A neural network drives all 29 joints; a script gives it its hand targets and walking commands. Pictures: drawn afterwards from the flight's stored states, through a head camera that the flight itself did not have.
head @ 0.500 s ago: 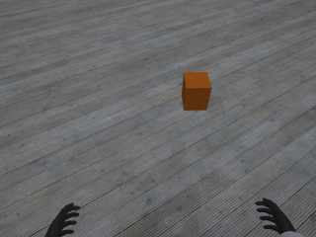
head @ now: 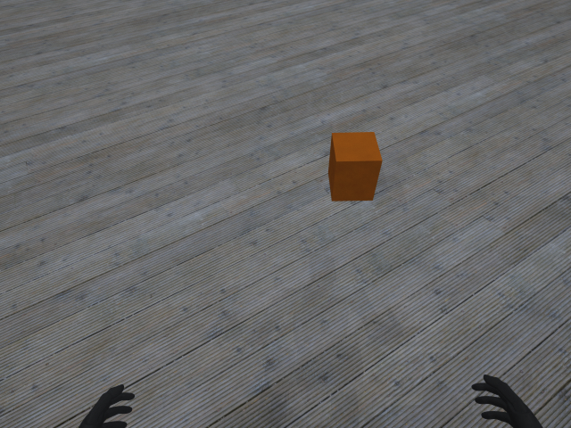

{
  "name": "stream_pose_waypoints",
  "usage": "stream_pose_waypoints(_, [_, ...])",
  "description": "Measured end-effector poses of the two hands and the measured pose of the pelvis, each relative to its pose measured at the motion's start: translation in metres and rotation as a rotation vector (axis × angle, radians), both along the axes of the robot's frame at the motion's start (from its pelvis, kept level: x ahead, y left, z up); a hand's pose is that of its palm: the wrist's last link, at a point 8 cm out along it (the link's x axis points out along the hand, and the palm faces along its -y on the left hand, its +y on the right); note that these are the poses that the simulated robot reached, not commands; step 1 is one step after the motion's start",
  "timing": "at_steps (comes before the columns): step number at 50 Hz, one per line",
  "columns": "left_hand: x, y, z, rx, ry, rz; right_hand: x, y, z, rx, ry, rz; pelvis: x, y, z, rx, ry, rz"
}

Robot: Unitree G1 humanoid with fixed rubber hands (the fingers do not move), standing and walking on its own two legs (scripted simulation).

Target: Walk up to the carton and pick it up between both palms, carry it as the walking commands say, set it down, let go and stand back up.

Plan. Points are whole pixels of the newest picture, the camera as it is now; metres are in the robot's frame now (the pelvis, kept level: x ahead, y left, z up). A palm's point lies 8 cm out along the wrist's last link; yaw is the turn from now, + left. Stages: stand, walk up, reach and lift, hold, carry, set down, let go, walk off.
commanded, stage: stand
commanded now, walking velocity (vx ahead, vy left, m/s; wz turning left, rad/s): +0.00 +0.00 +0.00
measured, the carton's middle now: (352, 167) +1.33 -0.30 -0.63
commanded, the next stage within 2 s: walk up in 1.18 s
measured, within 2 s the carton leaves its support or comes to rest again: neither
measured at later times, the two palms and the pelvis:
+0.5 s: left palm out of the picture +0.12 +0.31 -0.08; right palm out of the picture +0.11 -0.31 -0.08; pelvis +0.00 +0.00 +0.02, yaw +0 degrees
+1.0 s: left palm out of the picture +0.10 +0.31 -0.08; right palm out of the picture +0.10 -0.31 -0.08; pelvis +0.00 +0.00 +0.02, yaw +0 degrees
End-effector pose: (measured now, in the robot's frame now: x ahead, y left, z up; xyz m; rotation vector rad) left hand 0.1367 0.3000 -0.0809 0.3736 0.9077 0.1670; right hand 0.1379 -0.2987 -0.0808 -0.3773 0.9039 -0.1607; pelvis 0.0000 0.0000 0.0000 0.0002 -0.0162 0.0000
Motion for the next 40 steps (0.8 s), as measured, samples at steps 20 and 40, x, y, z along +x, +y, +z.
stream_pose_waypoints(20, [-0.016, 0.005, 0.004, -0.003, 0.096, 0.034, -0.017, -0.006, 0.004, 0.001, 0.097, -0.04, -0.001, 0.0, 0.017, 0.001, -0.019, -0.001])
stream_pose_waypoints(40, [-0.034, 0.01, 0.002, 0.003, 0.172, 0.067, -0.037, -0.012, 0.002, -0.007, 0.176, -0.078, -0.003, 0.0, 0.022, 0.0, -0.023, -0.001])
